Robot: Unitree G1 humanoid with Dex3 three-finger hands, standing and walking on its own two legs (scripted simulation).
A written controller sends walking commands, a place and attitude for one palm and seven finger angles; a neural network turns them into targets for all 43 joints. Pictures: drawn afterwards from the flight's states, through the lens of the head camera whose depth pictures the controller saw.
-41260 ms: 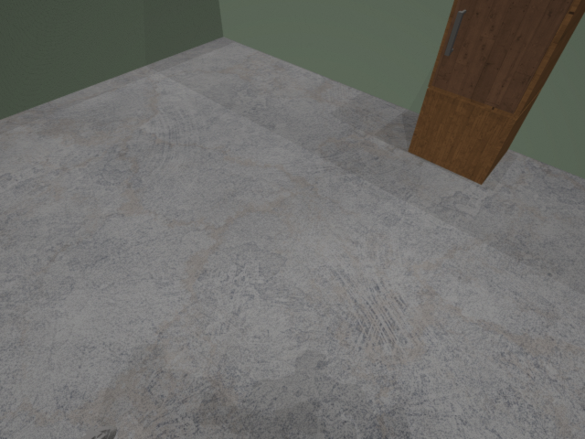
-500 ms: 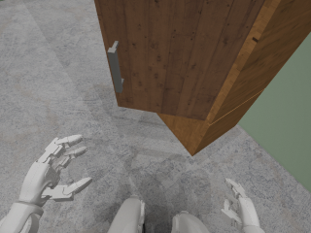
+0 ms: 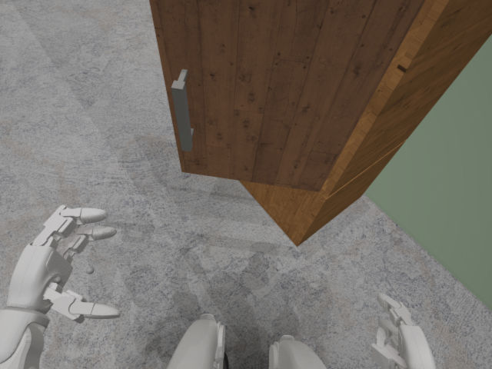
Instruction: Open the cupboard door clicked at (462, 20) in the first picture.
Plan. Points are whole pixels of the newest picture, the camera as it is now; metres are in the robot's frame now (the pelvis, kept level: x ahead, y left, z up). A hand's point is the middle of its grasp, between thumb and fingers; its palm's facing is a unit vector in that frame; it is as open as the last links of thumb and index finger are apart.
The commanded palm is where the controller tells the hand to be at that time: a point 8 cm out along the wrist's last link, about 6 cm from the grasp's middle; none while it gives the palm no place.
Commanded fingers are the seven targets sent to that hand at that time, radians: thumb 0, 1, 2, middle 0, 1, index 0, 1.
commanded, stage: raise the hand with hooked fingers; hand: left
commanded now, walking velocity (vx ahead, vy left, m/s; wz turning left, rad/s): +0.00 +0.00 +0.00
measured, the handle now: (185, 113) +0.57 +0.17 +0.02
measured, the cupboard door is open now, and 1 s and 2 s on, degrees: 45 45 45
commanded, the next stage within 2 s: move the hooked fingers beside the handle in 0.88 s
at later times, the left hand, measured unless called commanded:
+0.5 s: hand (64, 244) +0.28 +0.28 +0.04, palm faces -0.04 -1.00 -0.07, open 14.0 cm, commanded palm +0.25 +0.33 +0.04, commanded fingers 0.00 -0.50 0.30 -0.30 -1.20 -0.30 -1.20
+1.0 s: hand (85, 244) +0.28 +0.26 +0.03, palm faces -0.05 -1.00 -0.05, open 14.0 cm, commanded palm +0.27 +0.31 +0.04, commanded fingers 0.00 -0.50 0.30 -0.30 -1.20 -0.30 -1.20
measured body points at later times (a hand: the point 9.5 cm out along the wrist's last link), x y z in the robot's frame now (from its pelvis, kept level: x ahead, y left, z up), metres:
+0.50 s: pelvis -0.01 +0.01 +0.00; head +0.09 +0.03 +0.44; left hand +0.27 +0.34 +0.05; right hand +0.15 -0.25 -0.08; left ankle +0.06 +0.05 -0.63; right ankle +0.00 -0.10 -0.63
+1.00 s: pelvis +0.00 -0.01 +0.00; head +0.10 +0.01 +0.44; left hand +0.28 +0.31 +0.04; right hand +0.17 -0.26 -0.08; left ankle +0.06 +0.05 -0.63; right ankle +0.00 -0.10 -0.63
